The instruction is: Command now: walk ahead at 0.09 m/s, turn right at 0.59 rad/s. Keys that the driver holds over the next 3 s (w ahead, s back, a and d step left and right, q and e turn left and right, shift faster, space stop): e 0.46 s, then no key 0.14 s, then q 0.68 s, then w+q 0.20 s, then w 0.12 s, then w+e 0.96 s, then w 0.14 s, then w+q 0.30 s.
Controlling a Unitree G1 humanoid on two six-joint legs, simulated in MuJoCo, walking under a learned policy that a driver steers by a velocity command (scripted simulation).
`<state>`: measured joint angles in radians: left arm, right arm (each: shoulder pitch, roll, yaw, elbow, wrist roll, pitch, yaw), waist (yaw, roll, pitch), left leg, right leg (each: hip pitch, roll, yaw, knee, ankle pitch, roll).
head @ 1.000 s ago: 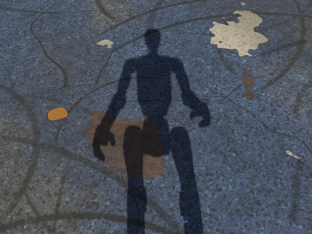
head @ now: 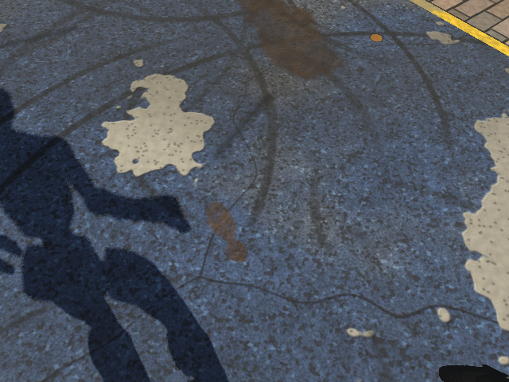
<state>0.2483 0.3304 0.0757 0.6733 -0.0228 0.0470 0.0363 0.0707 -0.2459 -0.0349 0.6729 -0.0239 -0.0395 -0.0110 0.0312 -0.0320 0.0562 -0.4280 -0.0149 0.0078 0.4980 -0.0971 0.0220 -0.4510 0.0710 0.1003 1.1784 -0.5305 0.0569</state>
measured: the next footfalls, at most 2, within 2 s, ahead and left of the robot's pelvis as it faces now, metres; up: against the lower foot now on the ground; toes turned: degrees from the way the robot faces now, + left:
right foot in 0.32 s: +0.05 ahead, -0.14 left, +0.00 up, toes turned -13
left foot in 0.72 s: +0.12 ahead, +0.09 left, +0.00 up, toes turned -20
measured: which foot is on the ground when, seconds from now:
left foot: down 0.00-0.32, up 0.34-0.70, down 0.72-1.00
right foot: up 0.00-0.30, down 0.32-1.00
